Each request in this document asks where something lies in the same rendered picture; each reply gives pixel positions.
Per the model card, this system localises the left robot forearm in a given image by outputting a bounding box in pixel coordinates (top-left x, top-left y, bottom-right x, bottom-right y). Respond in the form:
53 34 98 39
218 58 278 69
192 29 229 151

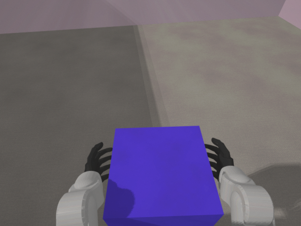
56 171 104 226

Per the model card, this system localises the carton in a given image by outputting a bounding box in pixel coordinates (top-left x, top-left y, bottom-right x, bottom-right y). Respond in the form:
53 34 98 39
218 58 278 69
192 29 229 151
103 126 224 226

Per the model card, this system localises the right robot forearm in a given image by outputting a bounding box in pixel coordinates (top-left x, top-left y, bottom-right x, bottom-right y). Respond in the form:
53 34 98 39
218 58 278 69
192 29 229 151
218 166 275 226

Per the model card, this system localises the robot left hand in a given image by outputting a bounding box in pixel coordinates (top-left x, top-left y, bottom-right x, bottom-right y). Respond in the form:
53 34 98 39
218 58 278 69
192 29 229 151
84 142 113 182

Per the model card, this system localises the robot right hand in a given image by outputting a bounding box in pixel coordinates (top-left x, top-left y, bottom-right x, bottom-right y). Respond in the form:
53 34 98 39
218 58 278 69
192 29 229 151
205 138 234 182

